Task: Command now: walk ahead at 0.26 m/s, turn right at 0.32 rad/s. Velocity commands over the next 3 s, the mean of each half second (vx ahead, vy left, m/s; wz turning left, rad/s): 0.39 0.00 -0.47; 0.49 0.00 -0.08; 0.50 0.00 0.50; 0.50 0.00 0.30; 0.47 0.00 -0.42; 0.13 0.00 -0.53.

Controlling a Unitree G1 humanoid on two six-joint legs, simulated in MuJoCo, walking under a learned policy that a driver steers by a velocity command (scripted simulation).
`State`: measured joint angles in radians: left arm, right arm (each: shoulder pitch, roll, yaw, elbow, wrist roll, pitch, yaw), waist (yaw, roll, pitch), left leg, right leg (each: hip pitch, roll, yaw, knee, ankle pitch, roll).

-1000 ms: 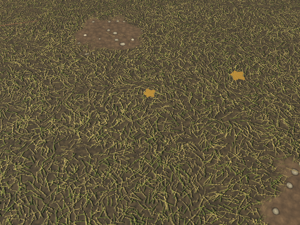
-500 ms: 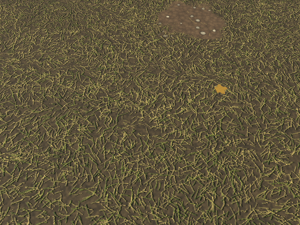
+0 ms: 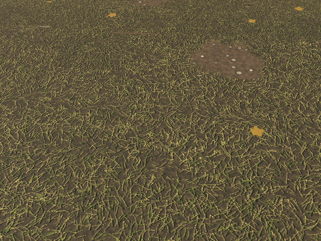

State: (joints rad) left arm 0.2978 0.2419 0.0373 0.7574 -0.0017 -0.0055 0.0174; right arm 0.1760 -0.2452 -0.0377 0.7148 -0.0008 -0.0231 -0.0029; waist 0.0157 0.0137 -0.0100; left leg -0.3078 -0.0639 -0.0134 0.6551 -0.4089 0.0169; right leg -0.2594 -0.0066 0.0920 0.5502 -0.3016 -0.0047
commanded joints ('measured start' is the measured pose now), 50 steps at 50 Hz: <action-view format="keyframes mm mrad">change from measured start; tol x32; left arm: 1 -68 203 56 -82 -24 -11 16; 50 43 209 55 -5 -3 -57 -14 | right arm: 1 -45 -80 -40 -82 19 -59 13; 27 266 -101 -16 -32 -10 -78 -9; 50 -170 -95 -6 -131 20 -74 74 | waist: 1 -47 -218 84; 6 -122 191 49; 21 -98 71 118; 27 40 -288 -384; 50 72 -50 87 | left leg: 1 8 13 3 -126 -26 29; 6 440 485 -605 -471 -212 235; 20 308 318 110 -490 505 118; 24 350 323 200 -137 1130 70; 25 219 293 218 83 1083 39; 27 -386 25 30 751 -189 -43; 42 -355 189 -27 99 596 -40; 50 -452 112 22 -83 385 37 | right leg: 1 -69 -169 346 -317 -366 -164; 10 -681 -78 71 562 0 -21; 22 -325 -11 -177 103 193 -65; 25 191 93 -192 38 182 -164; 27 706 -337 739 -171 -102 -429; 36 12 -164 128 -378 343 -274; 50 408 -239 -100 -291 632 -165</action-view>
